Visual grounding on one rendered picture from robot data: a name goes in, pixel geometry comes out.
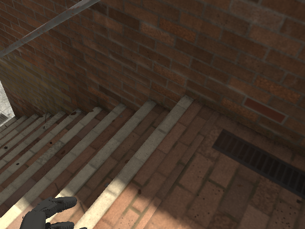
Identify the robot left hand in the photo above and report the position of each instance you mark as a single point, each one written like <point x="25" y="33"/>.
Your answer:
<point x="36" y="218"/>

